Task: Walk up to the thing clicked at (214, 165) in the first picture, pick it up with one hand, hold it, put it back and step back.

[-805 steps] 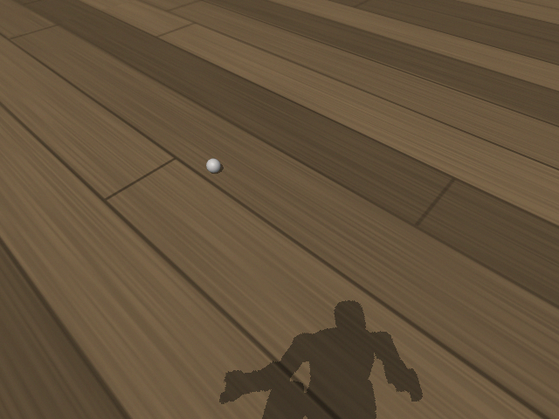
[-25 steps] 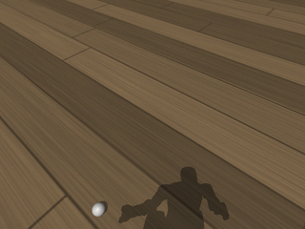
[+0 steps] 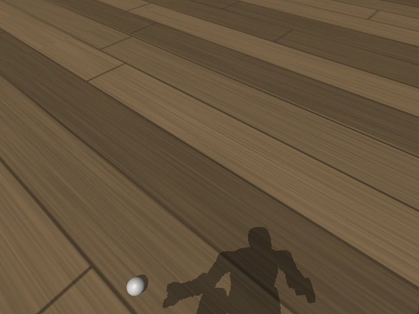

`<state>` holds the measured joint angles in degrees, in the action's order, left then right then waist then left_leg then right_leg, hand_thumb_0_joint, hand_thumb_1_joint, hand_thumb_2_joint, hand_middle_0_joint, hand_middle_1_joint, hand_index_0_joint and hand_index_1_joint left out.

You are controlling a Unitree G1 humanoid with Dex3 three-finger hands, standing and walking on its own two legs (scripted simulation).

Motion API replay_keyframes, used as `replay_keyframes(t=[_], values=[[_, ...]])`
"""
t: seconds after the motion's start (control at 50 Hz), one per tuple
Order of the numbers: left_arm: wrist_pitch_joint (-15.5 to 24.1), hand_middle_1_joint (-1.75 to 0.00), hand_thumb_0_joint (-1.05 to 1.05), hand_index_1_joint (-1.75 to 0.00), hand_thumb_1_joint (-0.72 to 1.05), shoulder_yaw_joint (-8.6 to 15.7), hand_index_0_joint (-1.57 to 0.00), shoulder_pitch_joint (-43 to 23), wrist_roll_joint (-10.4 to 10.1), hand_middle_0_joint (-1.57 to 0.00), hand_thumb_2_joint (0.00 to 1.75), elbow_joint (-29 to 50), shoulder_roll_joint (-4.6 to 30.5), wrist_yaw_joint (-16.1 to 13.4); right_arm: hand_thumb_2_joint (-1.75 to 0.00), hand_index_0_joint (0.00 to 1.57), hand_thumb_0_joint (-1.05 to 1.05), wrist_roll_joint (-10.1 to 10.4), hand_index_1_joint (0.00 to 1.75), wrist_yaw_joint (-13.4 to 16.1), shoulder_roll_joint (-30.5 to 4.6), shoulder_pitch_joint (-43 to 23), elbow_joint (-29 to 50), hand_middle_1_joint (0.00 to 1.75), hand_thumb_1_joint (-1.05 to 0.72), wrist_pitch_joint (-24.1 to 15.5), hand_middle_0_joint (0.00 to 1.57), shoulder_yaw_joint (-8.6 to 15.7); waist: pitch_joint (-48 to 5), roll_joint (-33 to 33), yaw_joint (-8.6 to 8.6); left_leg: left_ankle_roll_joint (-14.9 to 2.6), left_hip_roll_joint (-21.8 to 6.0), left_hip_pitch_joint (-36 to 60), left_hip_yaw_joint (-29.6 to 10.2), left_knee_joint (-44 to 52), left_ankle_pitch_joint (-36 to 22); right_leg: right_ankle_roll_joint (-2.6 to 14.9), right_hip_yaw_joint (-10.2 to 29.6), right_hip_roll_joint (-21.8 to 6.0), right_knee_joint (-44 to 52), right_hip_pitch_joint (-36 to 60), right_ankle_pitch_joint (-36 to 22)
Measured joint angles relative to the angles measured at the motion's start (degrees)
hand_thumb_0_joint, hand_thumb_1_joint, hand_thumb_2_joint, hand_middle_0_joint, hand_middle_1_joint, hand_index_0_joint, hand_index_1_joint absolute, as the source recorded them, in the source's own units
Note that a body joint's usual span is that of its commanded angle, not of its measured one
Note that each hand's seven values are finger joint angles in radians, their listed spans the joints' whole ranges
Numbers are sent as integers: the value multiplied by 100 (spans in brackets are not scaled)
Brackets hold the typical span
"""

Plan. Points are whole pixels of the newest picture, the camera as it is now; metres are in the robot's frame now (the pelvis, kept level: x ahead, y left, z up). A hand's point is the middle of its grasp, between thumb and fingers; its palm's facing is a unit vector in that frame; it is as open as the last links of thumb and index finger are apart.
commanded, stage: stand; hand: left
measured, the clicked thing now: (135, 286) +0.41 +0.34 -0.75
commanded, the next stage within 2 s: walk up in 0.52 s
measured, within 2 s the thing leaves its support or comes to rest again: neither
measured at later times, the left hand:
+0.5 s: hand out of the picture +0.09 +0.25 -0.16, palm faces -0.03 -0.94 -0.34, open 7.4 cm
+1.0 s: hand out of the picture +0.06 +0.41 -0.18, palm faces +0.09 -0.90 -0.42, open 7.4 cm
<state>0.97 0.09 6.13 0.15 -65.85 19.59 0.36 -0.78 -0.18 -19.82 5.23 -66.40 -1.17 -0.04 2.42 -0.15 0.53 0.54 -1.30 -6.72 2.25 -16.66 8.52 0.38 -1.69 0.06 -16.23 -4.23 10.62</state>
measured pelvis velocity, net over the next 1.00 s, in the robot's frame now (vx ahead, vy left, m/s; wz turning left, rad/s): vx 0.00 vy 0.11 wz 0.11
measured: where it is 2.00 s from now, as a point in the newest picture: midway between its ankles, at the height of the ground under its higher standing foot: outside the picture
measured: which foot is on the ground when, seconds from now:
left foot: down 0.00-0.56, up 0.58-0.84, down 0.86-1.00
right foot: down 0.00-0.88, up 0.90-1.00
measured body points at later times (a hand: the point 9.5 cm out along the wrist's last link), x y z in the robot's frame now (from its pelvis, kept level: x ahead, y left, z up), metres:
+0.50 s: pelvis +0.01 +0.00 +0.00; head +0.02 +0.00 +0.45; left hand +0.09 +0.30 -0.13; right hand +0.09 -0.30 -0.13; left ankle +0.01 +0.12 -0.75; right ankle -0.02 -0.11 -0.75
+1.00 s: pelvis +0.00 +0.11 -0.02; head +0.05 +0.14 +0.42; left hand +0.06 +0.45 -0.15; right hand +0.09 -0.19 -0.14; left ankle +0.01 +0.24 -0.75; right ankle -0.02 -0.06 -0.70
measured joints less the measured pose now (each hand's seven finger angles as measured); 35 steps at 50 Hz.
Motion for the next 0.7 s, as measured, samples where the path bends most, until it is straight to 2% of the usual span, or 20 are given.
replay_keyframes(t=[0.52, 0.56, 0.64, 0.7], values=[[4, -30, 0, -30, 90, 3, -20, -27, 3, -20, 90, 61, 34, -21, -89, 20, 0, 6, 30, 20, -7, -42, 59, 30, -90, 4, 21, -12, 8, 0, -10, 2, 5, 89, 18, 18, 86, -7, 18, -5, 45, 95, 66], [57, -30, 0, -30, 90, 63, -20, -19, -9, -20, 90, 159, 9, -70, -89, 20, 0, -104, 30, -70, -79, -34, 235, 30, -90, 147, 21, 106, 72, -78, 8, -28, -20, -117, -29, -349, 218, 0, -25, 15, -63, 29, 108], [135, -30, 0, -31, 90, 211, -21, 150, 60, -20, 90, 537, -10, -277, -89, 20, 0, -232, 30, -181, -363, -20, 722, 30, -90, 466, 21, 353, 332, -242, -67, -100, 182, -1001, -411, -2532, 1531, -9, 8, -74, -430, -170, 242], [75, -30, 0, -31, 90, 280, -21, 265, 111, -20, 90, 695, 91, -354, -89, 20, 0, -231, 30, -278, -521, 61, 1055, 30, -90, 588, 21, 511, 463, -313, -1, -78, 227, -1538, -682, -3721, 1732, -76, -45, -226, -612, -285, 323]])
